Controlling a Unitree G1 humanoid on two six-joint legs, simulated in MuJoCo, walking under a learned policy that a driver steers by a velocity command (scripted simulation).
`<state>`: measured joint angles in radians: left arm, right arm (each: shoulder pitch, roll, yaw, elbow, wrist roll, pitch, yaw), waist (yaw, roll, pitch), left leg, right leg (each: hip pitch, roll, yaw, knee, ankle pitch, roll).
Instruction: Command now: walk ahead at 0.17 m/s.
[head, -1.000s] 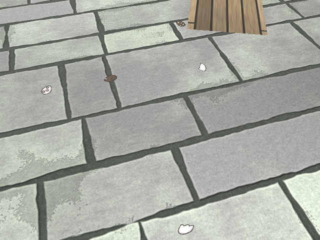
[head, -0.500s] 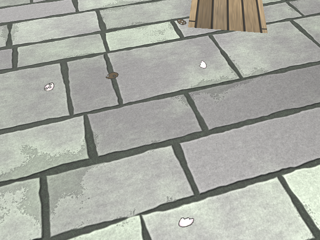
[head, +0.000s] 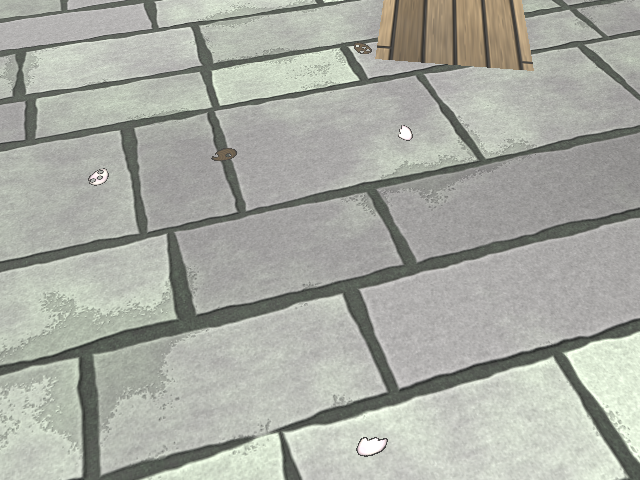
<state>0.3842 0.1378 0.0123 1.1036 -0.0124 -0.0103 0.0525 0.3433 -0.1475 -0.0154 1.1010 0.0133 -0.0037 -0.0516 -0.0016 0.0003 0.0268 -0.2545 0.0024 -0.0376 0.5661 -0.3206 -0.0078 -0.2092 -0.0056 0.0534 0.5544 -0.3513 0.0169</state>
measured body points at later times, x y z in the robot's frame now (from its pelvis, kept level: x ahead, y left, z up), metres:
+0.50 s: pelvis +0.16 -0.01 +0.00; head +0.19 -0.02 +0.45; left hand +0.01 +0.19 -0.13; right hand +0.36 -0.24 -0.10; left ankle +0.32 +0.11 -0.68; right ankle -0.02 -0.14 -0.73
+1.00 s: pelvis +0.43 +0.02 +0.01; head +0.44 +0.01 +0.46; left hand +0.60 +0.26 -0.09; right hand +0.40 -0.24 -0.13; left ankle +0.38 +0.10 -0.73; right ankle +0.61 -0.17 -0.67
